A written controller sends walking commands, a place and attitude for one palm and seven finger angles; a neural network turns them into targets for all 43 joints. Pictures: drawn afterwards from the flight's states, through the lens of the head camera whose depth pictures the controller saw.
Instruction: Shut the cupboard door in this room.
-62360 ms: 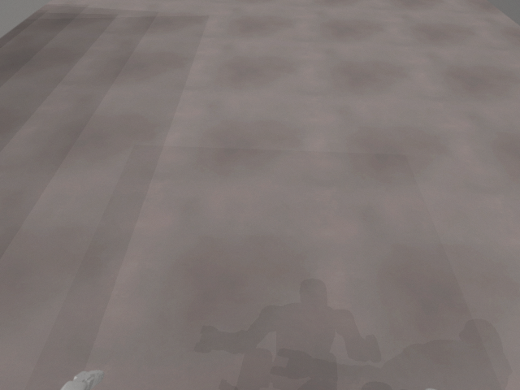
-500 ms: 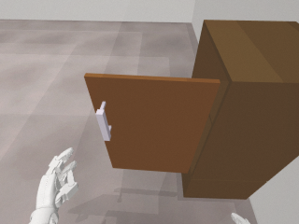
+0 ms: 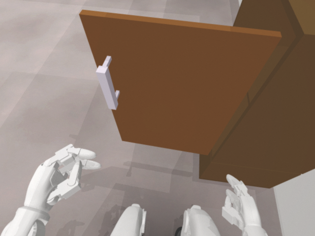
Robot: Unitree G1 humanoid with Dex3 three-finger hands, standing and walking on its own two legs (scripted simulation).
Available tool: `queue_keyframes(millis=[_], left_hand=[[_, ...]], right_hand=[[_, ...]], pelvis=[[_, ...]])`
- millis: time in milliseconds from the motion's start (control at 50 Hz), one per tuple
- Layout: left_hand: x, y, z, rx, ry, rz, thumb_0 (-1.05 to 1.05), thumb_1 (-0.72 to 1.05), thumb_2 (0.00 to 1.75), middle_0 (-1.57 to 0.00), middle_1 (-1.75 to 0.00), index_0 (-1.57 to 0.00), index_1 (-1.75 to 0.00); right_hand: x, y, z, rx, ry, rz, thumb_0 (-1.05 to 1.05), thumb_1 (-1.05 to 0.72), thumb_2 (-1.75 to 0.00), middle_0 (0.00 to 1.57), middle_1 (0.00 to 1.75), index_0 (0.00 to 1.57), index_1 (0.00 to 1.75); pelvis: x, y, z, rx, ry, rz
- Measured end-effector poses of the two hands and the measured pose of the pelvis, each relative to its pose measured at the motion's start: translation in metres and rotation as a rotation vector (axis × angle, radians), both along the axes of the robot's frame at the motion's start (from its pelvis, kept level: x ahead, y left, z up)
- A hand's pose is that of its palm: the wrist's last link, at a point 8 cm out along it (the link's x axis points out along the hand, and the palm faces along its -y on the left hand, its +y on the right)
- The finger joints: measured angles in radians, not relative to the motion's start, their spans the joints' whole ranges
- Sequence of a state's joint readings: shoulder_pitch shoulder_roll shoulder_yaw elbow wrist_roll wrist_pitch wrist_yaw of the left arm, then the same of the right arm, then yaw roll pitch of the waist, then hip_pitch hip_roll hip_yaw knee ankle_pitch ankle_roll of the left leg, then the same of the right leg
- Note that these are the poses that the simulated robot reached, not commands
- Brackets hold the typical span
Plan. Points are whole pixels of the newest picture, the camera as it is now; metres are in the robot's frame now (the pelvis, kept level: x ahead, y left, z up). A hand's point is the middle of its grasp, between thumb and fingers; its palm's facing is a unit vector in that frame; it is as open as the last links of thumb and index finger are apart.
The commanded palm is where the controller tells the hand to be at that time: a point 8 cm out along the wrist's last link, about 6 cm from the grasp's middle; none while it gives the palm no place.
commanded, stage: raise the hand and make a fist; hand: left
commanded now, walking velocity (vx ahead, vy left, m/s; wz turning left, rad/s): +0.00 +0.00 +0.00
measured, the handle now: (110, 84) +0.47 +0.18 +0.08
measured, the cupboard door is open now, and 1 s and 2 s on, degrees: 88 88 88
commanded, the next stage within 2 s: bring the fist close to the handle in 1.20 s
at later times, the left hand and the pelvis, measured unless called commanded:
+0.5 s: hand (65, 176) +0.22 +0.21 +0.07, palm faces -0.07 -1.00 -0.03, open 3.1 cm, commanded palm +0.20 +0.27 +0.08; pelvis +0.01 +0.03 +0.01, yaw -1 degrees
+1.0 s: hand (69, 164) +0.25 +0.21 +0.08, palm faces -0.08 -1.00 -0.04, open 3.1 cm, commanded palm +0.22 +0.26 +0.08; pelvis +0.02 +0.03 +0.02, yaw -1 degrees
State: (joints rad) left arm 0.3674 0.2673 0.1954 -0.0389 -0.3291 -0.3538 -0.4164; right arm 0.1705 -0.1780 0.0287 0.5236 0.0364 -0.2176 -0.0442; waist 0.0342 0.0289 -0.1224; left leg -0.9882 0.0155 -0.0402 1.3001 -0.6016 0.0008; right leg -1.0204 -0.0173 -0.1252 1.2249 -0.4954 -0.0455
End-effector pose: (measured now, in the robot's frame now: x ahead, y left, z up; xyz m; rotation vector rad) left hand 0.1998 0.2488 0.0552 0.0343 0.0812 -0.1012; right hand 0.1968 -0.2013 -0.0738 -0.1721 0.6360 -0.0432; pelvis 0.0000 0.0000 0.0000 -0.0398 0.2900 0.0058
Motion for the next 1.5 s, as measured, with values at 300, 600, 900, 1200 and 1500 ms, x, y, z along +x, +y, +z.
queue_keyframes(millis=[300, 600, 900, 1200, 1500], left_hand=[[0.002, 0.014, 0.008, -0.014, -0.026, 0.018, 0.02, 0.9, 0.9, -0.96, -1.13, -0.96, -1.13], [0.012, 0.022, 0.02, -0.003, -0.041, 0.026, 0.02, 0.9, 0.9, -1.23, -1.42, -1.23, -1.42], [0.03, 0.021, 0.028, 0.003, -0.043, 0.018, 0.02, 0.9, 0.9, -1.3, -1.5, -1.3, -1.5], [0.028, 0.008, 0.027, 0.004, -0.047, 0.021, 0.02, 0.9, 0.9, -1.3, -1.5, -1.3, -1.5], [0.044, 0.0, 0.026, -0.002, -0.079, 0.009, 0.02, 0.89, 0.9, -1.3, -1.5, -1.3, -1.5]], right_hand=[[-0.024, -0.02, 0.015, -0.111, 0.045, -0.072, 0.02, -0.91, -0.9, 0.2, 0.3, 0.2, 0.3], [0.004, 0.01, 0.041, -0.087, -0.024, -0.003, 0.01, -0.91, -0.9, 0.2, 0.3, 0.2, 0.3], [-0.012, 0.001, 0.033, -0.078, 0.049, -0.026, 0.02, -0.91, -0.9, 0.2, 0.3, 0.2, 0.3], [-0.012, -0.018, 0.035, -0.092, 0.044, -0.048, 0.02, -0.91, -0.9, 0.2, 0.3, 0.2, 0.3], [-0.011, -0.018, 0.027, -0.086, 0.048, -0.028, 0.01, -0.91, -0.9, 0.2, 0.3, 0.2, 0.3]], pelvis=[[0.008, 0.024, 0.007, -0.002, 0.003, -0.014], [0.013, 0.032, 0.017, -0.019, -0.013, -0.003], [0.019, 0.029, 0.023, -0.013, -0.017, -0.006], [0.018, 0.019, 0.023, -0.002, -0.017, -0.009], [0.015, 0.014, 0.02, -0.002, -0.014, -0.001]])
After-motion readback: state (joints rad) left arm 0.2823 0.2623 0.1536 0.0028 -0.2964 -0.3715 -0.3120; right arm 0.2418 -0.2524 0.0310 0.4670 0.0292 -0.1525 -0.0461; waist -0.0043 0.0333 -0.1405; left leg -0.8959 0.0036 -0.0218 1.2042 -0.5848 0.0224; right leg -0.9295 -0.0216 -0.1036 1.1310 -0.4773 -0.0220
